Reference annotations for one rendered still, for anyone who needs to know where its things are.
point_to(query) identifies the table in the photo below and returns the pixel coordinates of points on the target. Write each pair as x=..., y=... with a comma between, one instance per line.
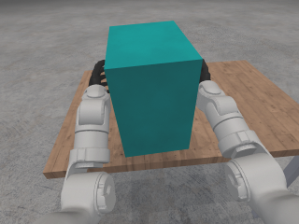
x=268, y=111

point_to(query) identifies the left robot hand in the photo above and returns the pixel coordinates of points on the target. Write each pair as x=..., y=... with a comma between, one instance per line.
x=96, y=76

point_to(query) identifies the right robot hand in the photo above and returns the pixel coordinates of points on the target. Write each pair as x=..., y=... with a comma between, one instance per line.
x=205, y=75

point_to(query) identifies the right robot forearm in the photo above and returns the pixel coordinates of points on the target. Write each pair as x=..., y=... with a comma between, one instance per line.
x=235, y=138

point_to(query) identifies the left robot forearm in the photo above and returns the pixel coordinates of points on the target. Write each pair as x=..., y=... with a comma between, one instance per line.
x=91, y=132

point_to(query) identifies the carton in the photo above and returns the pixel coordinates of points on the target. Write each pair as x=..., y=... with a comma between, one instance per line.
x=153, y=74

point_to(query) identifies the right robot upper arm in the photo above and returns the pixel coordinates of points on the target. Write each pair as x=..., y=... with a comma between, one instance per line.
x=257, y=180

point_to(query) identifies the left robot upper arm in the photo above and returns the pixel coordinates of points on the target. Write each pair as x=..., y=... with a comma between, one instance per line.
x=86, y=198

